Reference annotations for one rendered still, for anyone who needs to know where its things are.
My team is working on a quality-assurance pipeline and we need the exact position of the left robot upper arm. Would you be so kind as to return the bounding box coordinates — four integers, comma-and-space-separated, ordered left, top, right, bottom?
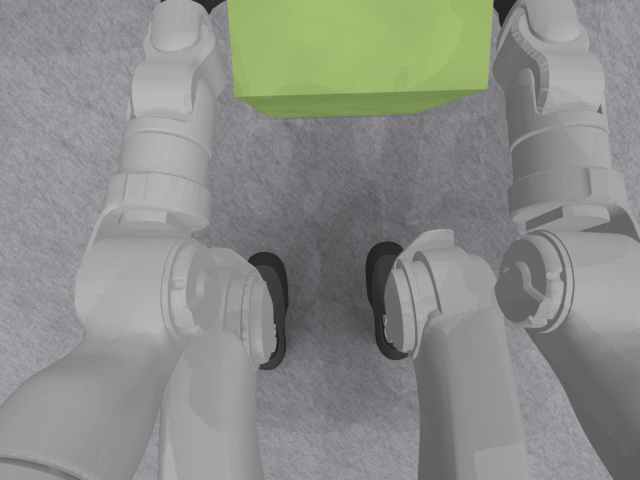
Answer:
0, 236, 222, 480

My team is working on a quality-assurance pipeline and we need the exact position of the left robot forearm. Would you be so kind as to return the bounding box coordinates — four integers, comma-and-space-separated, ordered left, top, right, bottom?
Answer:
74, 0, 227, 319

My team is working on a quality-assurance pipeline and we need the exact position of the robot right foot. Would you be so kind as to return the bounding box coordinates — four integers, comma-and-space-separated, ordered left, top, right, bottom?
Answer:
366, 242, 409, 360

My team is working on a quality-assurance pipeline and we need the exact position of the robot foot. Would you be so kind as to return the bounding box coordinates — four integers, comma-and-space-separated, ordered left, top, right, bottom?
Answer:
366, 242, 409, 360
247, 252, 289, 370

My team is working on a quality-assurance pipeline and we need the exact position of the carton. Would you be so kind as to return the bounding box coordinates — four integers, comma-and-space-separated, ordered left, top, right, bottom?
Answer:
227, 0, 494, 118

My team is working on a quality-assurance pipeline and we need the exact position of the robot left foot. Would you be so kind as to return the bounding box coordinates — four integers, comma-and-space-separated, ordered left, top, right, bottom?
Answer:
247, 252, 289, 370

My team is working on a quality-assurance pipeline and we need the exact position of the right robot hand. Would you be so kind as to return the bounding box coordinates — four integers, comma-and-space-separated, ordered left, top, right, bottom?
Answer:
493, 0, 517, 27

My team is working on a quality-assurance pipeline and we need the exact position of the right robot upper arm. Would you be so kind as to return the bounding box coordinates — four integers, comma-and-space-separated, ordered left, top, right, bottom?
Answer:
494, 230, 640, 480

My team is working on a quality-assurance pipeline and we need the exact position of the right robot forearm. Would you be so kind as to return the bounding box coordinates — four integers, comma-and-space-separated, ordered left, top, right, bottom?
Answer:
492, 0, 640, 243

